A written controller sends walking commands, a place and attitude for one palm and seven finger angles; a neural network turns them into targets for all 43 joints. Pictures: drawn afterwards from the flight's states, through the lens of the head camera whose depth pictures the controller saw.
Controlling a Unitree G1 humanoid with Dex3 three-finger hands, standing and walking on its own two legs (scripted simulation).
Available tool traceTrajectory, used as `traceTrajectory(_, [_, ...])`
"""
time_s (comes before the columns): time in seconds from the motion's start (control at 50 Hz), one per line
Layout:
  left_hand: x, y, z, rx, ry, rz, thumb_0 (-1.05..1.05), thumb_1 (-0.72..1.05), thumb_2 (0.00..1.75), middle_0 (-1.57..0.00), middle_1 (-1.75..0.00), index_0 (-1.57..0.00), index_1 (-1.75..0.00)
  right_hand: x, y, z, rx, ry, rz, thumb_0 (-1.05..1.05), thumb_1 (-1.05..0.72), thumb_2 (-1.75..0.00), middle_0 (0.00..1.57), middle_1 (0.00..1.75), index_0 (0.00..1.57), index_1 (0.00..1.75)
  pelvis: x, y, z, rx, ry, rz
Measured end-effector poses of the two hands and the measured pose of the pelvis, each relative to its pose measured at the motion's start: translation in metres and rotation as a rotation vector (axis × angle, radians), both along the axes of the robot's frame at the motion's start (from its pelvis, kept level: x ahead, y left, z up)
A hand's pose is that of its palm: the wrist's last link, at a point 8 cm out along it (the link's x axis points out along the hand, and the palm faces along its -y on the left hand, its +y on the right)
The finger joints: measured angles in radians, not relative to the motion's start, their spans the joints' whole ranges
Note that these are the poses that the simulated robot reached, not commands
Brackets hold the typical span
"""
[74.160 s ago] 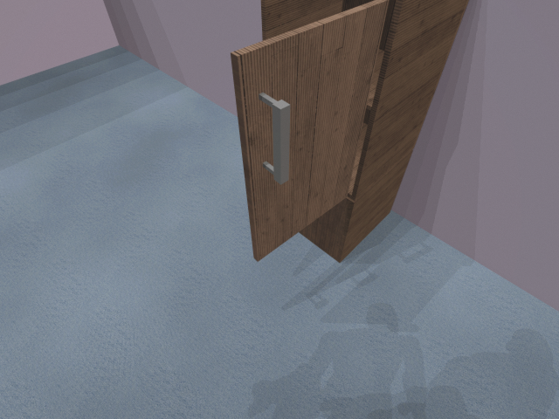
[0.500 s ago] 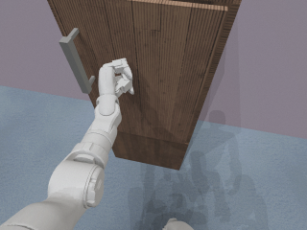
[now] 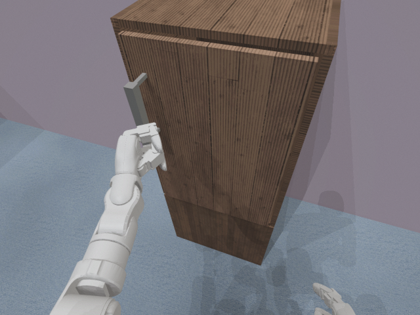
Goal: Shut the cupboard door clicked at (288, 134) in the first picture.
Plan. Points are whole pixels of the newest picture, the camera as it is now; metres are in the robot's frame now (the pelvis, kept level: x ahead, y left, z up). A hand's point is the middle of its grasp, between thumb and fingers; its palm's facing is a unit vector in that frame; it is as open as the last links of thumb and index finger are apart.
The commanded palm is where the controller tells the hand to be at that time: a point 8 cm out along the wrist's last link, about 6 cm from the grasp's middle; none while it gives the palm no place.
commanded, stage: draw the hand back to the body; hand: left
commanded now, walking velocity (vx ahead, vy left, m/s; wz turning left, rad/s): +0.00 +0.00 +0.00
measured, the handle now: (145, 112) +0.54 +0.17 +0.10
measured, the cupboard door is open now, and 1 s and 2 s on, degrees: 0 0 0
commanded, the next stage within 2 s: step back with the hand held close in 1.32 s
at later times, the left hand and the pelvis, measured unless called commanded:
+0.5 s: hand (83, 203) +0.27 +0.20 +0.14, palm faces +0.16 -0.96 -0.21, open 3.3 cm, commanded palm +0.23 +0.25 +0.16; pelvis -0.01 +0.03 +0.02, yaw +2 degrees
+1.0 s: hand out of the picture +0.18 +0.34 +0.18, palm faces +0.48 -0.77 -0.41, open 6.5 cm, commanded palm +0.13 +0.37 +0.19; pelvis +0.01 +0.06 +0.02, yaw +2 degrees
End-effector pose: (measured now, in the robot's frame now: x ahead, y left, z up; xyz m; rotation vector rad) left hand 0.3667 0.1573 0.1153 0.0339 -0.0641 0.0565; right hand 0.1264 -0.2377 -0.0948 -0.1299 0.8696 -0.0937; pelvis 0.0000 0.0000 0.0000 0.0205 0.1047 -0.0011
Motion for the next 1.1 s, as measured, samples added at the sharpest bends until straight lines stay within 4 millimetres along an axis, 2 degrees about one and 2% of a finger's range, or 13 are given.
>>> traceTrajectory(0.1, [-0.037, 0.016, 0.015, 0.018, -0.029, -0.059, 0.02, 0.9, 0.9, -1.3, -1.51, -1.3, -1.5, 0.009, 0.001, 0.003, -0.012, -0.021, 0.021, 0.01, -0.91, -0.9, 0.2, 0.3, 0.2, 0.3, -0.005, 0.002, 0.002, -0.012, -0.047, 0.026])
traceTrajectory(0.22, [-0.06, 0.019, 0.016, -0.013, 0.043, -0.095, 0.02, 0.9, 0.9, -1.29, -1.5, -1.3, -1.49, 0.026, 0.014, 0.017, -0.017, -0.101, 0.028, 0.01, -0.91, -0.9, 0.2, 0.3, 0.2, 0.3, -0.011, 0.008, 0.006, -0.017, -0.088, 0.031])
traceTrajectory(0.3, [-0.077, 0.031, 0.023, 0.033, 0.027, -0.065, 0.02, 0.9, 0.9, -1.25, -1.45, -1.25, -1.45, 0.039, 0.027, 0.03, -0.009, -0.165, 0.031, 0.01, -0.91, -0.9, 0.2, 0.3, 0.2, 0.3, -0.012, 0.012, 0.009, -0.017, -0.113, 0.025])
traceTrajectory(0.44, [-0.114, 0.077, 0.032, 0.145, -0.003, 0.057, 0.02, 0.89, 0.9, -1.11, -1.29, -1.11, -1.29, 0.051, 0.053, 0.042, -0.012, -0.176, 0.07, 0.01, -0.9, -0.9, 0.2, 0.3, 0.2, 0.3, -0.009, 0.023, 0.017, -0.026, -0.154, 0.029])
traceTrajectory(0.56, [-0.147, 0.112, 0.038, 0.211, 0.005, 0.145, 0.02, 0.89, 0.9, -0.96, -1.13, -0.96, -1.12, 0.057, 0.072, 0.038, -0.015, -0.161, 0.118, 0.01, -0.9, -0.9, 0.2, 0.3, 0.2, 0.3, -0.003, 0.037, 0.02, -0.031, -0.172, 0.037])
traceTrajectory(0.68, [-0.169, 0.138, 0.053, 0.257, -0.036, 0.214, 0.02, 0.89, 0.9, -0.8, -0.95, -0.8, -0.95, 0.061, 0.086, 0.036, -0.017, -0.152, 0.141, 0.01, -0.9, -0.9, 0.2, 0.3, 0.2, 0.3, 0.003, 0.049, 0.021, -0.035, -0.181, 0.044])
traceTrajectory(0.82, [-0.191, 0.173, 0.065, 0.319, -0.049, 0.306, 0.02, 0.89, 0.9, -0.61, -0.74, -0.61, -0.74, 0.065, 0.092, 0.038, -0.017, -0.165, 0.131, 0.01, -0.9, -0.9, 0.2, 0.3, 0.2, 0.3, 0.008, 0.057, 0.021, -0.043, -0.179, 0.041])
traceTrajectory(0.98, [-0.23, 0.214, 0.078, 0.418, -0.034, 0.441, 0.02, 0.89, 0.9, -0.39, -0.5, -0.39, -0.5, 0.064, 0.09, 0.04, -0.037, -0.175, 0.127, 0.01, -0.9, -0.9, 0.2, 0.3, 0.2, 0.3, 0.008, 0.063, 0.02, -0.05, -0.176, 0.042])
traceTrajectory(1.04, [-0.241, 0.221, 0.081, 0.428, -0.043, 0.485, 0.02, 0.89, 0.9, -0.32, -0.43, -0.32, -0.42, 0.063, 0.09, 0.039, -0.046, -0.175, 0.139, 0.01, -0.9, -0.9, 0.2, 0.3, 0.2, 0.3, 0.006, 0.066, 0.02, -0.05, -0.178, 0.05])
traceTrajectory(1.1, [-0.243, 0.219, 0.079, 0.402, -0.052, 0.5, 0.02, 0.89, 0.9, -0.27, -0.38, -0.27, -0.37, 0.061, 0.09, 0.037, -0.054, -0.173, 0.152, 0.01, -0.9, -0.9, 0.2, 0.3, 0.2, 0.3, 0.002, 0.067, 0.02, -0.047, -0.18, 0.057])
